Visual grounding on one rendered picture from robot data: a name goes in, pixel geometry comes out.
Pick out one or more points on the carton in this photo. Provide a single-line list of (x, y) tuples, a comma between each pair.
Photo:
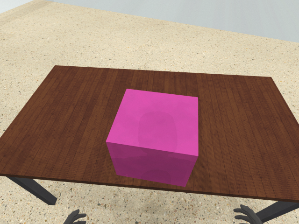
[(154, 137)]

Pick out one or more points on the table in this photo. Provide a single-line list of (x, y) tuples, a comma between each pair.
[(248, 138)]

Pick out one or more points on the left robot hand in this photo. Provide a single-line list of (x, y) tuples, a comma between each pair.
[(74, 216)]

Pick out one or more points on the right robot hand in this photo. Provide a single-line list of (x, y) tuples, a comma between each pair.
[(251, 217)]

